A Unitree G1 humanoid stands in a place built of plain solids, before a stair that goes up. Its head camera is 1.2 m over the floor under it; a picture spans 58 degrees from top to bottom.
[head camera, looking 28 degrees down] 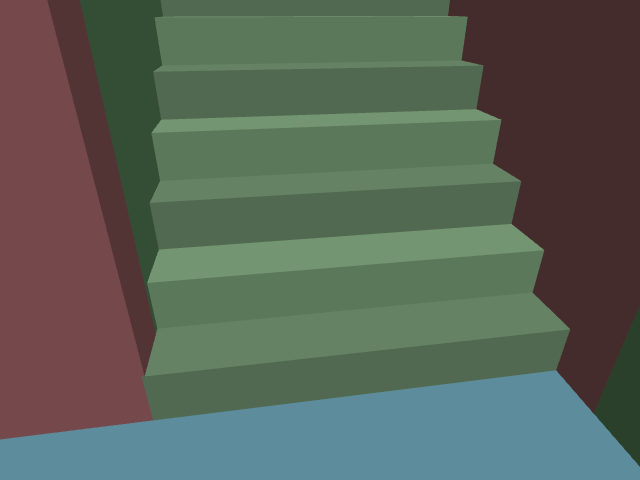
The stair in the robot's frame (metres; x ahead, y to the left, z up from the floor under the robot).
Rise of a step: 0.19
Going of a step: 0.23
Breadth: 1.45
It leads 9 degrees to the left of straight ahead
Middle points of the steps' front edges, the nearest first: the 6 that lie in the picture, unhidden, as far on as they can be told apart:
1.10 -0.17 0.20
1.33 -0.14 0.39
1.55 -0.10 0.59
1.78 -0.07 0.78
2.01 -0.03 0.98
2.23 0.00 1.17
